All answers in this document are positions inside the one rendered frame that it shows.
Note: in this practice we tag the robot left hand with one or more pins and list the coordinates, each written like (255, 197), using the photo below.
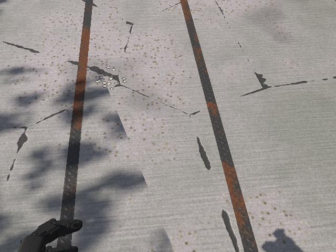
(48, 232)

